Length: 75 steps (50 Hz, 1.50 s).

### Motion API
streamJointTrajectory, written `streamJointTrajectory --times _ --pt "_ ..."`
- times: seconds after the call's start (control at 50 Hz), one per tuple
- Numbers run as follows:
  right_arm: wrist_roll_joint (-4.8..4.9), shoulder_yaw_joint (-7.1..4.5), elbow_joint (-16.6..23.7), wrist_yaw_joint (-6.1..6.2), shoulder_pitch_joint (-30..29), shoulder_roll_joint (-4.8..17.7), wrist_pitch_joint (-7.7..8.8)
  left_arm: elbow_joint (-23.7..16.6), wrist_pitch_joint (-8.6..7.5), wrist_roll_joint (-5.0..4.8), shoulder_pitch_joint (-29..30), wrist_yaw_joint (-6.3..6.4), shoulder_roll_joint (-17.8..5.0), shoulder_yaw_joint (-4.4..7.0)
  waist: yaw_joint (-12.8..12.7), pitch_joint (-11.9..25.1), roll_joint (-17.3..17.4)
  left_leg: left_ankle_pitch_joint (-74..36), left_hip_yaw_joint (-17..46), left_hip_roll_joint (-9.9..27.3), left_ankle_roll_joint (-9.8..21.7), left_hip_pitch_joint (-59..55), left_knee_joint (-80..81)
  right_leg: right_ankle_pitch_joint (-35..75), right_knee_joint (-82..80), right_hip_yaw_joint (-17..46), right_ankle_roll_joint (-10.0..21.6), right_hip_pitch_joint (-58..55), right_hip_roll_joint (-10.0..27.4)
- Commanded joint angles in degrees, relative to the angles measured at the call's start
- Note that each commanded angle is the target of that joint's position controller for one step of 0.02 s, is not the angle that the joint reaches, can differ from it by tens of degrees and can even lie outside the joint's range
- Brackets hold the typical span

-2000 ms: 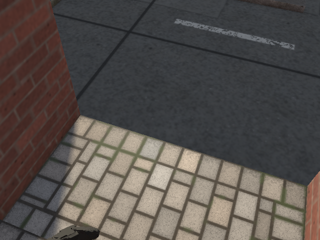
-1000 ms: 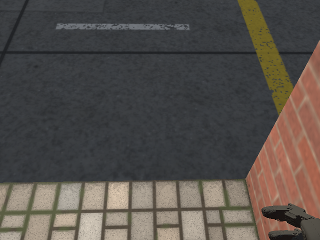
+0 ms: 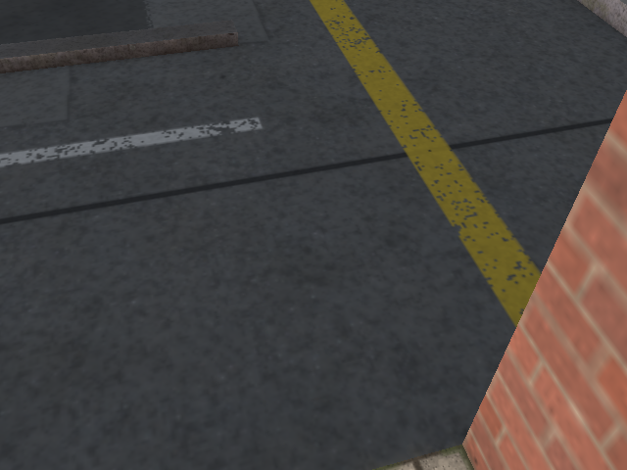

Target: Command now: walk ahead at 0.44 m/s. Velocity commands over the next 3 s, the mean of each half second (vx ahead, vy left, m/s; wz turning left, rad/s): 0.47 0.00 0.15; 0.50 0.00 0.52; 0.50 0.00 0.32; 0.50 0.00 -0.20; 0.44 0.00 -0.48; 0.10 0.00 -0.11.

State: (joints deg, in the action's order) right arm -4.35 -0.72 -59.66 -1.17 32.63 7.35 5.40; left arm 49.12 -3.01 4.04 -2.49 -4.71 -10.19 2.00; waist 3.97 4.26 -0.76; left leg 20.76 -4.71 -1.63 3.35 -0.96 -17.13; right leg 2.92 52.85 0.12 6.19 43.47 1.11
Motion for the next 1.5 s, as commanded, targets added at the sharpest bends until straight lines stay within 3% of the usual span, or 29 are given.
streamJointTrajectory --times 0.02,0.14,0.18,0.22,0.24,0.26,0.34,0.42,0.5,0.58,0.62,0.66,0.68,0.7,0.72,0.8,0.88,0.96,0.98,1.04,1.1,1.14,1.16,1.18,1.2,1.24,1.28,1.44,1.5 --pt "0.41 -0.64 1.39 -0.57 -2.48 9.34 1.28 -4.79 -0.1 -0.41 7.62 -0.35 -1.61 -0.86 -2.59 -8.28 4.79 -32.98 7.51 14.63 10.33 9.3 7.07 1.36 -10.3 -1.87 -0.53 -6.46 0.29" --pt "-0.61 -3.04 -5.18 -1.34 2.02 12.58 0.08 -6.63 -0.74 -1.91 12.72 1.39 -2.78 -0.46 -1.3 -8.13 7.45 -57.22 5.52 16.7 10.19 -5.65 -0.77 -3.26 -20.31 -6.17 0.11 -12.66 -3.41" --pt "-1.56 -3.6 -5.03 -2.22 1.22 12.3 -0.17 -2.61 -2.08 -2.44 -0.55 2.49 -5.73 1.58 -6.02 -2.22 5.32 -60.81 1.61 11.64 6.12 5.72 -16.02 -1.17 -18.72 -6.67 3.18 -37.17 -5.04" --pt "-2.03 -0.33 -3.44 -4.8 1.47 3.19 0.58 7.04 -2.44 -2.61 -33.11 3.62 -6.04 0.87 -14.6 16.46 -9.51 8.28 2.77 -1.93 -0.03 41.74 -52.8 -19.87 -31.33 31.43 18.89 -79.49 17.25" --pt "0.77 -1.91 -0.35 -4.96 -10.16 6.51 0.51 9.63 -3.41 -1.45 -35.3 4.2 -6.53 1.67 -17.16 6.05 -4.74 9.75 8.7 -0.2 2.66 51.47 -61.42 -34.38 -37.88 34.34 13.79 -71.26 16.85" --pt "2.3 -2.98 1.7 -3.67 -16.87 8.97 1.22 7.81 -4.15 -1.66 -24.54 4.53 -7.89 2.28 -13.71 -4.41 -1.47 4.39 8.76 3.8 4.23 51.78 -61.33 -30.97 -40.62 28.66 10.75 -55.88 16.95" --pt "-0.54 -2.64 3.04 -1.25 -11.54 2.91 -0.88 6.44 -4.67 -3.57 -11.9 5.92 5.29 -1.78 -2.07 -6.45 -0.75 3.49 10.44 10.84 4.59 33.38 -51.1 -17.35 -50.13 14.17 9.03 -29.49 17.05" --pt "1.69 -2.04 5.07 -3.15 -18.79 2.74 -0.94 4.27 -5.29 -1.44 -9.94 4.25 0.32 -0.42 -2.12 -7.13 -1.51 -11.37 6.29 11.28 2.51 31.32 -39.12 -9.58 -50.27 -3.0 4.24 -21.32 10.5" --pt "0.19 -1.37 3.08 -5.11 -13.47 4.18 -0.47 6.03 -3.85 2.67 -16.64 2.71 -1.64 -0.7 -1.7 -6.12 -2.21 -26.73 7.28 11.84 0.32 28.81 -50.3 -6.96 -42.17 -8.84 3.84 -19.3 11.22" --pt "-0.05 -2.62 8.4 -3.92 -24.91 7.99 0.26 9.46 -3.98 0.41 -25.19 4.07 -2.96 -1.12 -4.57 -6.49 -0.81 -11.3 2.54 9.54 0.93 36.0 -43.21 10.61 -32.9 -7.34 4.46 -36.89 14.09" --pt "-0.49 -4.53 7.87 -3.11 -13.77 9.27 -0.19 8.46 -4.89 1.68 -18.37 3.9 -8.65 0.01 1.31 -5.31 -1.87 -11.71 -2.76 3.86 0.51 13.63 -40.8 20.73 -24.08 -11.37 3.94 -27.75 12.35" --pt "0.11 -7.64 7.34 -0.8 -8.22 14.05 0.4 9.27 -5.18 -0.59 -14.71 1.73 -13.63 2.16 6.81 -5.15 1.43 -12.36 -4.78 -0.93 3.38 2.58 -21.89 19.46 -2.03 -11.5 2.29 -25.98 9.15" --pt "0.02 -8.16 6.9 0.66 -7.0 18.25 0.88 8.38 -4.91 -0.23 -22.15 1.51 -5.85 0.92 0.59 2.91 16.78 -46.27 14.37 6.96 13.91 -11.53 -19.6 -13.63 17.96 -9.98 -3.05 -14.84 1.08" --pt "-0.83 -7.16 3.44 0.19 3.25 16.56 1.23 7.04 -5.19 -0.54 -21.24 -0.01 -0.62 -0.28 2.59 7.57 14.12 -64.28 33.61 15.31 21.96 -20.63 -14.61 -39.08 32.38 -2.37 -4.99 -2.77 -4.44" --pt "-0.38 -7.45 0.05 -1.06 9.2 15.54 2.52 0.62 -5.69 -2.46 -7.89 -0.35 -1.66 0.3 6.56 -1.23 7.53 -57.63 38.15 17.78 19.83 -16.98 -10.02 -38.36 33.54 4.26 -4.89 8.84 -3.91" --pt "1.8 -3.17 2.31 -2.35 -6.22 4.36 1.96 -3.79 -3.25 0.79 -2.97 1.94 0.41 0.24 -2.01 -10.33 0.94 -23.1 28.09 14.26 14.98 13.91 -13.12 -21.13 15.3 5.76 -5.25 4.24 4.66" --pt "0.4 -2.38 6.16 -0.19 -10.91 6.53 3.26 -3.68 -1.66 1.58 -5.4 -0.84 -1.87 -0.94 -2.73 -6.99 -1.14 -3.99 13.3 -0.34 8.67 38.39 -18.9 29.33 -14.15 3.02 -2.59 -20.67 3.97" --pt "-0.81 -1.82 2.94 -1.55 -0.12 9.56 3.88 -9.44 0.94 1.31 1.25 -1.16 -4.75 -1.2 -1.17 -9.67 0.85 8.53 22.51 2.12 10.08 38.93 -23.5 19.31 -16.09 -0.16 -4.22 -29.33 3.25" --pt "9.16 -3.14 8.19 2.8 -9.76 10.27 2.09 -12.11 -1.33 -7.88 10.24 3.33 -8.97 1.3 -0.14 -12.41 1.57 -2.7 28.66 3.61 9.7 25.03 -23.06 2.44 -26.66 4.22 -6.98 -15.61 -0.93" --pt "7.36 -3.88 4.24 5.27 -2.0 8.76 -1.32 -8.96 -4.5 -7.51 6.65 3.76 -7.26 1.17 3.49 -7.47 4.39 -11.39 27.03 0.41 6.78 5.64 -44.15 24.47 -46.9 7.43 -6.04 -16.33 4.61" --pt "6.59 -2.61 2.81 2.71 -3.85 2.34 -1.13 4.36 -2.05 -4.01 -33.15 2.51 -5.68 2.39 -13.6 9.04 -4.52 30.96 18.51 -8.32 1.77 45.55 -91.27 38.82 -19.37 7.6 -1.63 -70.23 13.02" --pt "8.76 -1.57 6.99 2.63 5.86 4.43 0.15 3.37 -1.12 -4.76 -27.7 2.25 -10.51 3.52 -7.2 13.28 -18.06 21.91 16.96 0.3 0.88 63.79 -100.46 24.26 -14.75 18.21 4.16 -73.17 19.66" --pt "9.75 -1.79 11.54 3.41 -2.42 5.2 0.23 5.95 -0.98 -5.67 -27.13 3.08 -15.65 5.3 -7.09 10.4 -17.14 15.31 12.17 1.83 -0.94 71.85 -104.27 -7.44 -25.62 28.64 12.83 -68.1 25.67" --pt "9.1 -2.2 13.22 4.81 -9.94 6.24 -0.65 5.56 -0.43 -5.16 -21.56 3.86 -11.44 4.07 -6.21 6.19 -3.28 7.21 8.73 4.93 -1.25 70.22 -102.78 -27.66 -36.2 33.6 12.49 -56.11 24.59" --pt "9.23 -2.62 14.28 5.37 -15.66 6.86 -1.13 5.3 -2.04 -3.54 -17.5 4.71 -7.82 2.48 -6.02 0.2 -3.57 0.84 13.93 6.22 -1.02 69.78 -99.37 -21.76 -36.02 38.33 13.26 -46.61 27.99" --pt "7.16 -3.3 15.15 4.43 -19.4 7.55 -2.3 6.65 -3.52 -3.68 -12.0 4.16 -0.9 -0.65 -1.27 -8.26 0.53 -6.11 18.92 8.26 -0.21 62.89 -77.0 -7.79 -33.3 22.58 6.74 -27.91 18.6" --pt "5.16 -3.44 17.68 3.66 -20.17 6.74 -2.2 6.29 -2.72 -2.74 -9.07 5.37 -4.76 -0.13 0.53 -7.84 -6.35 -13.8 11.08 8.41 -2.21 46.18 -53.53 -1.44 -39.19 8.56 4.69 -15.3 9.45" --pt "6.36 -1.77 22.96 -0.09 -37.79 5.75 -2.32 9.52 -1.49 -5.88 -22.26 6.05 -9.18 2.17 -6.8 -8.01 -1.94 -15.39 5.06 5.18 -1.03 36.34 -18.99 -2.2 -38.39 7.7 4.22 -34.97 13.95" --pt "5.88 -3.76 20.07 0.26 -27.65 9.56 -1.86 10.1 -0.69 -5.95 -23.49 5.56 -9.3 2.15 -1.55 -2.82 -1.92 -14.14 1.83 0.75 2.47 16.71 -13.68 15.92 -25.06 4.04 1.13 -35.55 10.92"
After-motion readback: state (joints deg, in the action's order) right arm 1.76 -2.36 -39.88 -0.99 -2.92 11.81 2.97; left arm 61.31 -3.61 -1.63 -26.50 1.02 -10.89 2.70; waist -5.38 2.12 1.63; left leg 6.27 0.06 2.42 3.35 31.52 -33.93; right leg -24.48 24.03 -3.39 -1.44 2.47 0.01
